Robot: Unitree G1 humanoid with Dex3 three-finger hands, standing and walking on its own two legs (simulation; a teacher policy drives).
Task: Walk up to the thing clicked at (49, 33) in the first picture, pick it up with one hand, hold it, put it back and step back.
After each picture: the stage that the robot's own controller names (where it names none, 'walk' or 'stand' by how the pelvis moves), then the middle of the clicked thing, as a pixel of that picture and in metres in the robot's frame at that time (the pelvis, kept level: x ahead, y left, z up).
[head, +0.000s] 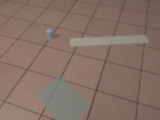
stand; (49, 34) +1.49 +0.40 -0.72
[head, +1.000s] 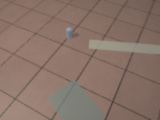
walk; (68, 33) +1.39 +0.19 -0.69
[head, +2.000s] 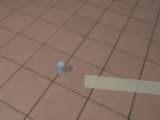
walk; (61, 67) +0.96 +0.17 -0.71
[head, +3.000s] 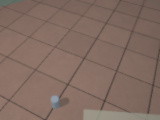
walk; (55, 102) +0.61 +0.20 -0.71
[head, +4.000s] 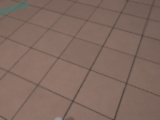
stand; out of the picture +0.42 +0.21 -0.70
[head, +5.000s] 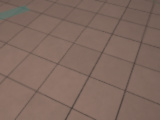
walk; out of the picture +0.39 +0.20 -0.73
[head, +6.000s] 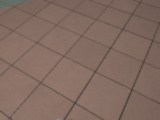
walk; out of the picture +0.38 +0.17 -0.70
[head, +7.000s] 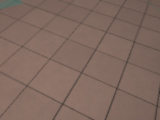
stand; out of the picture +0.41 +0.21 -0.70
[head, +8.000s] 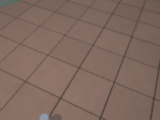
stand; out of the picture +0.45 +0.25 -0.69
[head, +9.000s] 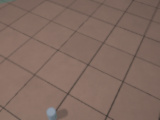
stand; (51, 114) +0.46 +0.22 -0.68
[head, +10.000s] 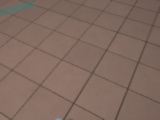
stand; out of the picture +0.43 +0.19 -0.73
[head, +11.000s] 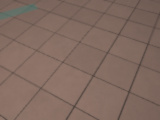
stand; out of the picture +0.41 +0.20 -0.73
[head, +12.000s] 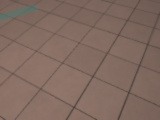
stand; out of the picture +0.41 +0.20 -0.73
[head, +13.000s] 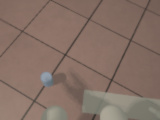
go down; (47, 79) +0.47 +0.20 -0.51
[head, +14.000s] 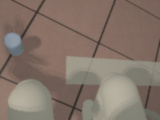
go down; (14, 44) +0.50 +0.25 -0.30
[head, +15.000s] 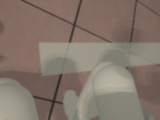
close in; out of the picture +0.48 +0.28 -0.25
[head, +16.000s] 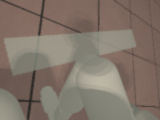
close; out of the picture +0.47 +0.31 -0.24
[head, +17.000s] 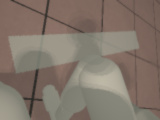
lift; out of the picture +0.45 +0.28 -0.24
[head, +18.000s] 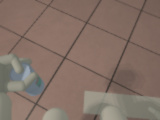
lift; (28, 80) +0.35 +0.19 -0.04
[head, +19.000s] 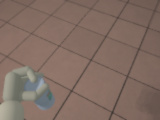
hold; (40, 93) +0.32 +0.16 -0.02
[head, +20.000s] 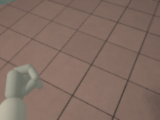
hold; out of the picture +0.34 +0.21 -0.65
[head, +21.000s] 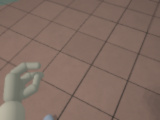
crouch; out of the picture +0.41 +0.24 -0.71
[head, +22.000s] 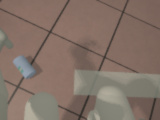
crouch; (24, 67) +0.48 +0.25 -0.42
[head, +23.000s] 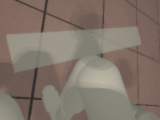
lower; out of the picture +0.46 +0.32 -0.26
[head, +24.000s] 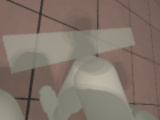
lower; out of the picture +0.46 +0.32 -0.26
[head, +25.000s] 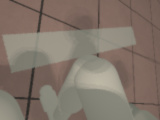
lower; out of the picture +0.46 +0.32 -0.26
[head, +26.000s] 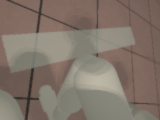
lower; out of the picture +0.47 +0.32 -0.26
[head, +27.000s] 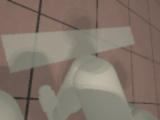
loosen; out of the picture +0.48 +0.31 -0.26
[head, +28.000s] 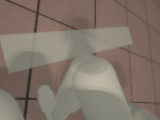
withdraw; out of the picture +0.50 +0.29 -0.26
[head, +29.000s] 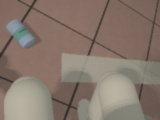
stand; (21, 34) +0.55 +0.22 -0.30
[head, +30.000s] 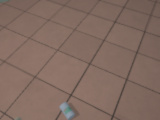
stand; (67, 110) +0.50 +0.09 -0.67
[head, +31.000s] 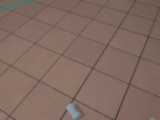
stand; (73, 111) +0.53 +0.08 -0.69
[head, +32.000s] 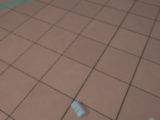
stand; (78, 109) +0.53 +0.04 -0.69
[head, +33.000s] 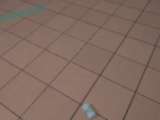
stand; (88, 111) +0.58 -0.02 -0.75
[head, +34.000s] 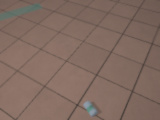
stand; (90, 108) +0.58 -0.04 -0.75
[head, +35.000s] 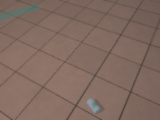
walk; (93, 105) +0.61 -0.07 -0.75
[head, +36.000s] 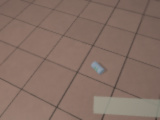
walk; (97, 67) +0.86 -0.09 -0.73
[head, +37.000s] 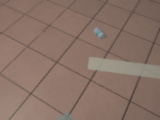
walk; (99, 33) +1.26 -0.20 -0.72
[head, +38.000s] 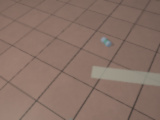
stand; (106, 42) +1.34 -0.22 -0.73
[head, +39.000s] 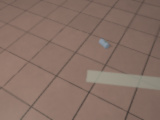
stand; (104, 43) +1.35 -0.26 -0.75
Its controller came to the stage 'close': yes
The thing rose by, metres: 0.69
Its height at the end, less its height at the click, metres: -0.02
